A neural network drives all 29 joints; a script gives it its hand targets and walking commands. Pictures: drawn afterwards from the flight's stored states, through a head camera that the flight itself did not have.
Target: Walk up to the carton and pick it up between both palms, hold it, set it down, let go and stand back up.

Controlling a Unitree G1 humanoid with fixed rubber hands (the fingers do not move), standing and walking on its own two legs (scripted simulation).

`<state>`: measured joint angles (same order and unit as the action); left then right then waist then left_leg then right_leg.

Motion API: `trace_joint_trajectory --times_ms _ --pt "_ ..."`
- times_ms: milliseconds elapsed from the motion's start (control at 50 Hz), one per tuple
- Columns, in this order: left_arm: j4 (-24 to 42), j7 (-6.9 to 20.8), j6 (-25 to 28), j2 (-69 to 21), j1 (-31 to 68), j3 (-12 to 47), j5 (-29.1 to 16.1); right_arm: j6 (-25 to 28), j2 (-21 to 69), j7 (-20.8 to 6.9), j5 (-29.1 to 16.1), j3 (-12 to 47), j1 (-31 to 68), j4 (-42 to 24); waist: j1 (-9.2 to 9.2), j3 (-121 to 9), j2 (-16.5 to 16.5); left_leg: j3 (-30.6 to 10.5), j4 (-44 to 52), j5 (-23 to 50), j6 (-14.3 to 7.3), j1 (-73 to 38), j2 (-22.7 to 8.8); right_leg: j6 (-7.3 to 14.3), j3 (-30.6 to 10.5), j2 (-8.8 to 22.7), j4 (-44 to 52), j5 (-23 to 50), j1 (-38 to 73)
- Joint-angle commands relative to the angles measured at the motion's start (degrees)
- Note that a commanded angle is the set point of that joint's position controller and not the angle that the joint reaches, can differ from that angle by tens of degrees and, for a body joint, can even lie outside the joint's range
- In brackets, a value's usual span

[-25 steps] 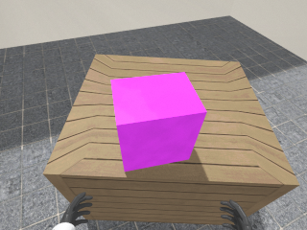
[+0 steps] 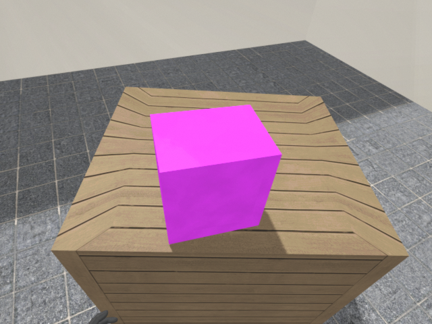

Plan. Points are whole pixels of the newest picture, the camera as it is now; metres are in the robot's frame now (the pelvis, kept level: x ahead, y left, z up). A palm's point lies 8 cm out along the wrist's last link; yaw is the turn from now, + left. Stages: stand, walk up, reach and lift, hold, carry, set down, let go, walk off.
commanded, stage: stand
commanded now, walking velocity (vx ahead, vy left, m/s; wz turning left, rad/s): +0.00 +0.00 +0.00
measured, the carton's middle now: (209, 174) +0.46 +0.03 +0.00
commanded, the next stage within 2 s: none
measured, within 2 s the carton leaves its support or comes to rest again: neither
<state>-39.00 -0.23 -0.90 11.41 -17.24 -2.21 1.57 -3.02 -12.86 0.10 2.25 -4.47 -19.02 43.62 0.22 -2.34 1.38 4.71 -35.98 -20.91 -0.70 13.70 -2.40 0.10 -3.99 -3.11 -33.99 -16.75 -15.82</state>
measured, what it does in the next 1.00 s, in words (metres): stands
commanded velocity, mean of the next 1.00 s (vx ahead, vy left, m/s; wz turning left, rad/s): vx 0.00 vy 0.00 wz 0.00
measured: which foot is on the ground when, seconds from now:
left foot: down 0.00-1.00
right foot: down 0.00-1.00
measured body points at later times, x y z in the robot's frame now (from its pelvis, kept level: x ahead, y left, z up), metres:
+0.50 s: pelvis +0.00 +0.00 +0.01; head -0.02 +0.00 +0.46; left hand +0.09 +0.22 -0.12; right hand +0.00 -0.24 -0.14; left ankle -0.02 +0.11 -0.73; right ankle +0.02 -0.12 -0.73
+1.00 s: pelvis +0.01 +0.02 +0.01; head +0.00 +0.02 +0.46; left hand +0.06 +0.24 -0.14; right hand +0.00 -0.22 -0.14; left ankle -0.02 +0.11 -0.73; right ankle +0.02 -0.12 -0.73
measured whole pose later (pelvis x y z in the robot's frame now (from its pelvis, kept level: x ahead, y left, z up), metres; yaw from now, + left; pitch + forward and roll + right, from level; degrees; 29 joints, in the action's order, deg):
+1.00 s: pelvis +0.01 +0.02 +0.01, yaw -2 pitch -2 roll +0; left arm -57.3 -2.1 -0.4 9.5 -16.4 -0.7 0.6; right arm -1.0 -8.9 1.9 1.4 -3.3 -19.0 59.9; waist 1.2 -0.5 0.5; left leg 7.0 -28.8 -18.7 -2.0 8.3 -0.7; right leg -1.3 -6.7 -1.7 -29.2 -14.9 -12.3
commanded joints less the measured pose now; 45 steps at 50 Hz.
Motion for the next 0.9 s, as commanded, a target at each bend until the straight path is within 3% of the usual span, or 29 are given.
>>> trace_joint_trajectory --times_ms 0,20,60,80,100,140,200,240,260,280,300,320,360,380,400,420,460,500,520,540,580,600,680,700,740,760,820,860,880 --pt "5.7 0.3 1.6 5.5 5.7 -0.7 -0.3 1.4 -6.4 -0.2 -0.3 -0.7 0.7 -5.2 1.39 4.6 -8.8 -8.6 14.2 -1.3 -2.5 2.0 -6.4 1.9 -3.4 3.5 5.8 4.2 -6.8" --pt "5.0 0.4 1.9 5.0 5.7 -1.1 -0.2 1.6 -6.6 -0.1 -0.2 -0.7 -1.6 -5.0 1.26 3.3 -5.7 -9.8 16.0 -1.1 -3.5 1.6 -6.6 1.3 -2.6 2.3 4.3 5.4 -5.5" --pt "3.8 0.2 2.6 6.9 2.7 -1.2 -0.4 2.1 -8.8 0.3 -0.2 -1.7 1.1 -5.2 -0.69 2.4 -6.5 -11.4 16.3 2.3 -5.4 3.2 -7.9 0.7 -2.5 3.0 5.9 4.4 -2.9" --pt "2.1 0.6 2.7 5.0 0.5 -0.7 -0.3 2.4 -8.0 0.6 0.2 -1.4 0.9 -4.9 -1.67 1.8 -2.9 -10.1 16.8 1.4 -4.4 2.9 -7.5 0.3 -2.4 2.8 5.3 6.2 -1.7" --pt "2.1 0.3 3.0 8.2 0.6 -1.9 0.4 2.5 -8.4 0.8 0.0 -1.6 -0.3 -4.3 -1.73 2.2 -3.8 -7.7 15.2 0.4 -2.9 0.7 -5.4 0.9 -3.0 2.9 6.2 6.3 -3.1" --pt "1.0 -0.3 3.2 6.3 0.2 -1.0 0.3 2.6 -8.8 1.6 -1.0 -2.0 -5.8 -2.8 0.68 4.6 3.2 -7.0 12.3 3.7 -3.1 1.1 -5.1 2.5 -6.6 4.5 7.4 10.0 -5.3" --pt "-1.4 -0.5 1.9 5.2 -2.8 -0.6 -0.6 1.8 -5.6 1.2 -0.6 -0.6 -4.0 -1.5 0.23 7.4 -8.2 -6.8 15.8 -3.2 -3.5 3.0 -4.9 2.1 -5.9 3.3 7.7 5.3 -6.5" --pt "-1.9 -0.9 2.7 2.7 1.1 0.3 -0.4 2.4 -6.3 1.8 -0.2 -1.3 -4.6 -0.4 1.43 4.1 2.2 -7.1 14.2 2.2 -3.5 -0.6 -4.1 2.2 -5.9 3.6 7.8 6.9 -5.4" --pt "-2.3 -0.7 2.5 5.0 0.6 -0.3 0.1 2.0 -7.0 1.8 0.5 -1.1 -3.4 0.1 -0.24 5.2 -1.3 -7.8 13.8 1.6 -4.1 1.0 -5.0 2.2 -4.3 2.9 8.1 7.1 -5.9" --pt "-1.5 -0.2 2.8 3.1 2.8 0.4 0.2 2.3 -6.7 1.3 -0.5 -1.4 -4.0 -0.5 1.69 3.4 5.1 -6.8 13.9 0.4 -3.4 -1.0 -4.5 2.0 -5.6 3.1 8.4 6.4 -4.5" --pt "-1.8 -0.7 2.7 3.2 2.3 0.0 -0.7 2.2 -6.1 1.5 0.1 -1.0 -5.8 1.1 1.07 6.6 0.4 -6.7 13.4 3.9 -3.2 -0.6 -5.0 2.6 -6.0 3.9 8.8 8.6 -7.2" --pt "-2.6 -0.4 3.0 5.4 2.1 -0.3 -0.2 2.2 -4.3 1.5 -1.2 -0.6 -7.1 2.6 2.66 8.2 -1.0 -4.1 12.4 3.6 -2.7 -1.9 -4.3 3.1 -8.7 5.5 11.0 10.2 -9.4" --pt "-2.5 -1.0 3.0 6.3 0.7 -1.2 -0.8 1.9 -4.8 2.1 -0.7 -0.3 -5.7 2.8 0.89 4.2 -2.6 -6.1 12.8 4.4 -3.1 -3.2 -4.6 2.5 -7.6 5.2 10.8 6.5 -6.2" --pt "-4.3 -0.7 2.9 6.4 -0.1 -1.0 -0.9 2.1 -4.4 1.6 -1.5 -0.1 -6.6 3.8 0.84 4.4 0.3 -5.0 12.4 4.1 -2.7 -2.8 -2.8 2.5 -8.6 5.3 11.3 5.1 -4.0" --pt "-3.8 -1.1 2.4 4.6 -0.3 -0.4 -0.8 1.7 -4.1 1.8 -0.5 -0.3 -5.7 4.8 0.36 8.8 -0.6 -4.5 12.2 3.7 -2.3 0.0 -3.0 2.6 -8.7 4.8 12.0 4.0 -7.1" --pt "-3.5 -0.9 2.5 2.8 2.1 0.1 -0.4 1.3 -4.1 1.3 -1.1 -0.3 -6.4 5.1 1.45 7.1 5.0 -4.6 11.7 2.5 -1.8 -0.6 -2.6 3.0 -9.4 5.4 13.1 2.0 -7.0" --pt "-4.5 -1.6 2.1 6.3 2.7 -0.7 -0.3 1.1 -3.7 1.7 -0.9 -0.3 -8.4 6.6 1.27 8.7 6.1 -4.2 11.7 2.9 -1.6 1.0 -2.0 2.1 -8.2 5.3 13.3 0.5 -6.2" --pt "-6.4 -1.2 1.9 6.1 -2.2 -0.8 -0.7 1.6 -1.9 1.5 -0.5 0.5 -5.7 7.0 -0.17 7.0 -1.4 -4.2 12.7 2.2 -2.6 -0.8 -2.7 2.6 -8.4 5.9 12.7 3.6 -6.8" --pt "-6.5 -1.8 1.4 6.3 -2.1 -1.0 -0.5 1.8 -4.4 1.8 -0.7 0.1 -8.1 8.3 0.83 5.6 -1.4 -4.2 12.2 2.8 -2.3 -0.1 -2.5 3.0 -9.4 5.9 12.8 3.5 -4.4" --pt "-6.6 -1.6 1.3 4.9 -0.7 -0.1 -1.2 2.3 -4.2 1.1 -0.8 -0.2 -6.6 7.2 1.08 4.4 3.3 -4.9 12.3 4.5 -2.7 -2.6 -2.7 2.6 -8.4 5.1 11.8 5.4 -4.8" --pt "-7.4 -1.7 2.6 5.5 0.5 -0.6 -0.8 3.0 -3.0 1.6 -0.5 0.5 -5.5 8.8 1.16 4.2 -1.5 -6.5 13.9 7.1 -3.4 -3.0 -5.5 2.4 -6.7 4.6 9.8 9.9 -4.9" --pt "-7.1 -1.6 2.8 1.0 1.3 0.6 -0.5 2.7 -2.2 1.8 -0.6 0.2 -6.2 9.8 0.93 1.2 -2.8 -5.3 13.5 7.6 -2.7 -3.7 -3.8 2.0 -5.2 3.9 8.8 10.4 -2.2" --pt "-9.1 -1.8 2.4 4.3 0.9 -0.6 -0.7 3.8 -4.0 1.7 -1.6 0.3 -2.2 9.0 0.32 1.7 -2.7 -5.7 14.6 19.6 -3.1 -5.9 -5.4 2.6 -5.3 5.1 8.5 16.0 0.2" --pt "-10.3 -1.7 2.2 4.4 -0.2 -0.4 -0.4 3.7 -3.8 2.1 -0.2 0.3 -2.6 11.8 -0.50 4.0 -5.3 -6.0 14.0 20.4 -2.9 -8.2 -4.9 1.7 -5.0 5.0 9.6 15.6 -2.2" --pt "-10.4 -1.9 1.7 5.2 1.3 -0.5 -1.5 2.6 -1.4 2.7 -1.0 1.1 -7.5 12.3 1.55 4.0 1.0 -6.4 14.4 18.9 -3.9 -8.1 -6.7 1.4 -4.9 4.1 8.0 13.9 -3.5" --pt "-11.9 -2.5 1.5 3.0 -0.9 0.4 -0.9 2.5 -6.4 2.3 -0.8 -0.2 -5.7 13.4 0.63 2.1 -2.9 -5.5 14.3 14.6 -3.4 -8.9 -6.0 1.0 -2.9 3.3 8.2 11.9 -2.0" --pt "-13.3 -2.5 1.0 3.5 -0.1 0.5 -0.9 2.1 -3.7 2.6 0.0 0.7 -3.3 13.9 1.00 9.9 -7.0 -4.0 14.8 15.0 -2.3 -5.4 -4.5 1.5 -4.0 3.9 7.6 11.9 -6.0" --pt "-13.4 -2.7 0.9 4.6 -2.1 -0.2 -0.7 1.8 -2.1 2.6 -0.6 0.8 -5.6 13.9 0.71 6.2 -0.8 -7.0 15.6 9.7 -3.8 -3.1 -5.8 1.1 -3.4 4.2 9.1 12.3 1.5" --pt "-15.8 -2.4 0.6 3.2 -2.1 0.4 -1.1 2.1 -3.0 2.2 -0.6 0.4 -4.9 14.9 1.18 8.4 0.5 -5.3 15.2 7.9 -3.7 -4.9 -4.8 0.8 -4.2 4.5 9.4 12.8 -2.4"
